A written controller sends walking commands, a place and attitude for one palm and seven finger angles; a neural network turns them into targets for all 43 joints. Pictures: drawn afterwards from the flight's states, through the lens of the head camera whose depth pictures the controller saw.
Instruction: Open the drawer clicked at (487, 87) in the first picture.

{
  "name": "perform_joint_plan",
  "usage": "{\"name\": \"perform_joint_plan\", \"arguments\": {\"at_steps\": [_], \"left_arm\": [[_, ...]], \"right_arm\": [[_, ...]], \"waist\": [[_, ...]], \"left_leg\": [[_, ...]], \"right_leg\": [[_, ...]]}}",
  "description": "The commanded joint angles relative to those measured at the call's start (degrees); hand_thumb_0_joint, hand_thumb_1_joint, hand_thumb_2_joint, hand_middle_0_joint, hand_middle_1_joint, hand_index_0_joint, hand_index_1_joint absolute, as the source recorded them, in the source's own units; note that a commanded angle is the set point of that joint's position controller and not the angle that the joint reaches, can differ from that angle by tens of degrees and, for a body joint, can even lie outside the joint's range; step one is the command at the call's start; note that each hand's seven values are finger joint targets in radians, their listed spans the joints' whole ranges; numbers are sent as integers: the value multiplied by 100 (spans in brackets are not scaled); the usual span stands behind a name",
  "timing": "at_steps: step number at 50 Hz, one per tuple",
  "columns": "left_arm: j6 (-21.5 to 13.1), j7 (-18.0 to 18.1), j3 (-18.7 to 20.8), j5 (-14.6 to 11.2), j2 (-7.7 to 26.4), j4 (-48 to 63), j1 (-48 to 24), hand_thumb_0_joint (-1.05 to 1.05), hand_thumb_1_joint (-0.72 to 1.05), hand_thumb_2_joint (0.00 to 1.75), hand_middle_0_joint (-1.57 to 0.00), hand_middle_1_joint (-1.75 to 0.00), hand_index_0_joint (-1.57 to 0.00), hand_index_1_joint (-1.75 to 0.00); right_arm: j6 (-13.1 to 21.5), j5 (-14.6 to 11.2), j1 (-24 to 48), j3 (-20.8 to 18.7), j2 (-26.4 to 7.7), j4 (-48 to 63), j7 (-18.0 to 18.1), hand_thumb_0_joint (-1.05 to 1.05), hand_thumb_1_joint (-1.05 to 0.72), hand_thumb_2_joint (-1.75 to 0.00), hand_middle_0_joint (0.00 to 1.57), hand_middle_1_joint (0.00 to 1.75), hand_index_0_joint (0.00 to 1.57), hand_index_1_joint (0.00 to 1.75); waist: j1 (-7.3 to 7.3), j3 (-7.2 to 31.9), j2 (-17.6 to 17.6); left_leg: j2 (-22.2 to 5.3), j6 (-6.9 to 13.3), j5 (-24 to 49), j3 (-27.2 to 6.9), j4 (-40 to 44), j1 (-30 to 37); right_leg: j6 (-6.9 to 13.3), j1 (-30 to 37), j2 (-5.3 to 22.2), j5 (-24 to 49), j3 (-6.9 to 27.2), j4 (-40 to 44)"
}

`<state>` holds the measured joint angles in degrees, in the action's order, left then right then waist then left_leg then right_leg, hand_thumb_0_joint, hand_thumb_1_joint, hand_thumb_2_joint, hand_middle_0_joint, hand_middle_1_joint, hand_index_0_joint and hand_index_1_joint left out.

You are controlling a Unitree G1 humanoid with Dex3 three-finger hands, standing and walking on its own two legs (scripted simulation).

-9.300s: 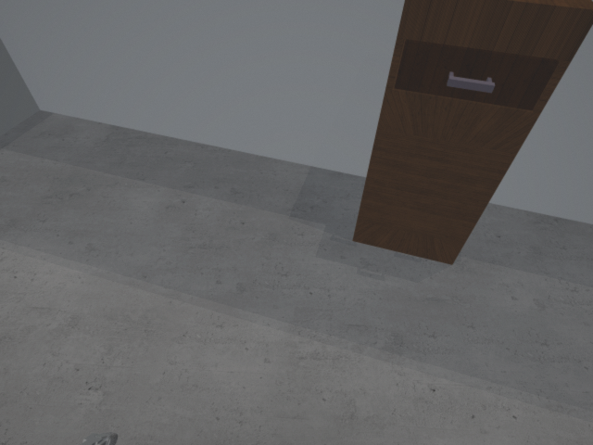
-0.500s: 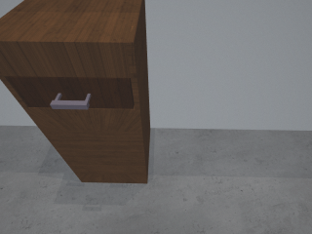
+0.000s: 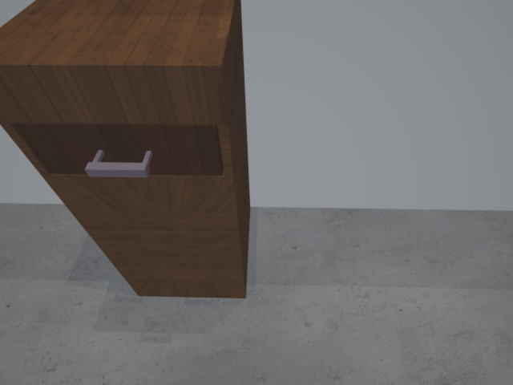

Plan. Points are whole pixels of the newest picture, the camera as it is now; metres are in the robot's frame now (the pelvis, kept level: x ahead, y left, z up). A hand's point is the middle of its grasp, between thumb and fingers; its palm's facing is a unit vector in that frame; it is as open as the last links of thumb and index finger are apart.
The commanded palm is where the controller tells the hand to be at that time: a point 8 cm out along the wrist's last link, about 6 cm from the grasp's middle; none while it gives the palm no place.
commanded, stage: shuffle to correct the standing spot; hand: left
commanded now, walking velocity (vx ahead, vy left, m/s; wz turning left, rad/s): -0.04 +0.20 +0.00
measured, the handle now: (121, 162) +0.50 +0.31 +0.03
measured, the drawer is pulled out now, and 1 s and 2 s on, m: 0.00 0.00 0.00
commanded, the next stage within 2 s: come to a stop and stand still in 0.26 s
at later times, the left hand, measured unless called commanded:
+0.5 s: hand out of the picture +0.00 +0.23 -0.16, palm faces +0.03 -0.96 -0.29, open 7.4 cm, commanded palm none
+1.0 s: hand out of the picture +0.00 +0.30 -0.18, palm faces -0.04 -0.98 -0.21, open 7.4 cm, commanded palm none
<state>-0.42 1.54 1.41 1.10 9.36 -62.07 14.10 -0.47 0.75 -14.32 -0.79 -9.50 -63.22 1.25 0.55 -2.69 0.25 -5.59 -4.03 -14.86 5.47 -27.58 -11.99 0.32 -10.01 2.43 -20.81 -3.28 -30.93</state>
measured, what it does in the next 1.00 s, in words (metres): steps to the left: right foot, then left foot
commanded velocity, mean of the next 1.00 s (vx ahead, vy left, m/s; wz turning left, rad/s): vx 0.01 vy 0.06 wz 0.00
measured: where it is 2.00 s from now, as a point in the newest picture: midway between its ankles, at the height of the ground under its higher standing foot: outside the picture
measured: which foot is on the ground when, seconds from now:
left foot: down 0.00-0.44, up 0.46-0.76, down 0.78-1.00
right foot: down 0.00-0.18, up 0.20-0.42, down 0.44-1.00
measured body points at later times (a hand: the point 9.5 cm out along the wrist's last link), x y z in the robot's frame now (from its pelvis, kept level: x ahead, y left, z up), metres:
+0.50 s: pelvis -0.03 +0.04 -0.01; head +0.00 +0.00 +0.44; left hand -0.01 +0.28 -0.14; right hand +0.03 -0.18 -0.18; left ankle -0.01 +0.15 -0.72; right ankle -0.06 -0.03 -0.74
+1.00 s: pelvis -0.03 +0.11 +0.00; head -0.02 +0.12 +0.45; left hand +0.01 +0.35 -0.16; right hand +0.00 -0.12 -0.15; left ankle -0.05 +0.20 -0.73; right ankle -0.06 -0.02 -0.73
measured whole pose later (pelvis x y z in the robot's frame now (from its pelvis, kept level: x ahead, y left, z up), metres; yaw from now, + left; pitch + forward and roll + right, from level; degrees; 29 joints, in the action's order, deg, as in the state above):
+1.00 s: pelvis -0.03 +0.11 +0.00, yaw -4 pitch -1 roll -1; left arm 0.2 1.8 -0.1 1.0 10.5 -59.4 16.8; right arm 0.4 1.0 -15.5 0.8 -10.6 -57.8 1.3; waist 0.7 -0.3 0.1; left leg 1.0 3.0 -20.0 3.7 -32.2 -11.5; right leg -1.4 -10.8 3.2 -19.1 -3.4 -30.8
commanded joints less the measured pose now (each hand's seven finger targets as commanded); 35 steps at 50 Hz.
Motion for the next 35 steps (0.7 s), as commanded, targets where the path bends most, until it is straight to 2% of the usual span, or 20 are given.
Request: {"name": "perform_joint_plan", "arguments": {"at_steps": [1,4,5,7,8,9,10,11,13,18,20,21,22,23,25,28,32,33,34,35], "left_arm": [[21,130,367,26,1176,274,634,0,90,90,-20,-30,-20,-30],[47,162,434,75,1199,351,641,0,90,90,-20,-30,-20,-30],[62,170,438,81,1185,415,475,0,90,90,-20,-30,-20,-30],[98,133,440,51,1166,613,46,0,90,90,-20,-30,-20,-30],[135,107,420,23,946,722,53,0,90,90,-20,-30,-20,-30],[196,103,374,6,656,810,41,0,90,90,-20,-30,-20,-30],[257,138,329,31,536,805,-117,0,90,90,-20,-30,-20,-30],[263,120,329,10,511,796,-79,0,90,90,-20,-30,-20,-30],[244,91,319,28,434,660,249,0,90,90,-20,-30,-20,-30],[190,107,212,26,321,621,603,0,90,90,-20,-30,-20,-30],[103,118,191,57,374,560,892,0,90,90,-20,-30,-20,-30],[34,143,214,102,631,581,977,0,90,90,-20,-30,-20,-30],[-12,139,264,104,1073,627,959,0,90,90,-20,-30,-20,-30],[-58,127,238,58,1060,645,972,0,90,90,-20,-30,-20,-30],[-136,128,217,62,800,644,624,0,90,90,-20,-30,-20,-30],[-183,66,201,68,761,657,544,0,90,90,-20,-30,-20,-30],[-142,25,213,35,831,447,686,0,90,90,-20,-30,-20,-30],[-289,265,95,75,721,277,1433,0,90,90,-20,-30,-20,-30],[-355,217,69,52,1008,507,1053,0,90,90,-20,-30,-20,-30],[-340,185,147,54,1121,641,857,0,90,90,-20,-30,-20,-30]], "right_arm": [[-48,20,6,-196,-482,526,14,0,-90,-90,20,30,20,30],[-72,12,208,-252,-455,761,-5,0,-90,-90,20,30,20,30],[-71,-1,77,-266,-441,755,-10,0,-90,-90,20,30,20,30],[-22,0,-418,-275,-474,621,-38,0,-90,-90,20,30,20,30],[4,52,-574,-330,-778,604,-25,0,-90,-90,20,30,20,30],[-43,95,-609,-401,-1139,667,-36,0,-90,-90,20,30,20,30],[-71,62,-578,-399,-1115,738,-25,0,-90,-90,20,30,20,30],[-84,70,-282,-364,-1007,845,-11,0,-90,-90,20,30,20,30],[-90,127,315,-277,-818,1059,-25,0,-90,-90,20,30,20,30],[-125,126,133,-297,-861,1067,-46,0,-90,-90,20,30,20,30],[-98,49,32,-279,-749,1069,-71,0,-90,-90,20,30,20,30],[-68,-4,12,-256,-508,1115,-96,0,-90,-90,20,30,20,30],[-70,-10,124,-236,-320,1237,-118,0,-90,-90,20,30,20,30],[-123,64,413,-234,-458,1238,-113,0,-90,-90,20,30,20,30],[-125,65,224,-237,-424,1043,-122,0,-90,-90,20,30,20,30],[-32,18,239,-148,-324,838,-153,0,-90,-90,20,30,20,30],[44,-14,197,-65,-151,652,-93,0,-90,-90,20,30,20,30],[118,41,654,-77,-437,1131,-89,0,-90,-90,20,30,20,30],[96,1,312,-95,-317,1191,-108,0,-90,-90,20,30,20,30],[89,-30,167,-58,-336,1173,-139,0,-90,-90,20,30,20,30]], "waist": [[214,41,-847],[263,-135,-1287],[139,-78,-1186],[-181,140,-866],[-208,335,107],[-206,290,1362],[-315,241,1544],[-201,146,1347],[93,129,910],[102,469,716],[245,557,107],[263,433,-833],[223,117,-1657],[306,72,-1276],[52,120,-1515],[56,99,-910],[117,77,-699],[304,182,-562],[-29,587,-302],[0,887,-298]], "left_leg": [[243,212,360,159,-809,-701],[269,224,-1104,-44,-1302,-1240],[252,237,-962,-72,-1042,-974],[316,285,438,51,111,273],[-268,535,1611,-558,359,837],[-1129,1126,2132,-1484,800,716],[-1299,1499,1416,-1554,1186,15],[-1275,1682,643,-1593,1274,-267],[-965,1547,399,-1213,1219,-557],[-773,1519,1567,-850,740,-24],[-596,1234,1021,-708,297,-418],[-153,845,151,-345,-346,-1049],[482,426,-893,23,-1076,-1761],[457,375,-1407,-376,-1885,-1693],[348,360,-1063,-543,-2533,-1743],[344,300,-749,-308,-2003,-1406],[460,297,-306,-91,-588,-490],[604,271,-832,-175,-1304,-730],[378,474,-892,-383,-1398,-964],[428,506,-777,-239,-1246,-762]], "right_leg": [[634,243,1366,3366,1203,656],[1045,267,1851,4031,1503,607],[995,68,1851,3874,1409,488],[589,-712,1313,3062,800,-105],[295,-1260,703,1785,326,-779],[27,-1722,57,-998,-285,-1839],[85,-1588,0,-1666,15,-2953],[175,-1784,96,-1483,168,-3556],[191,-1656,200,-953,80,-3607],[76,-950,174,-757,-271,-1318],[49,-52,224,465,-180,311],[255,353,946,783,807,1124],[816,281,2147,1411,2247,1538],[1127,-70,2302,2127,2258,1554],[1061,85,1779,2720,1667,1347],[953,271,1339,3048,876,1257],[825,131,1051,2756,580,1133],[458,473,1200,5983,1738,843],[567,806,1314,5516,1233,646],[643,926,1166,4888,1027,561]]}}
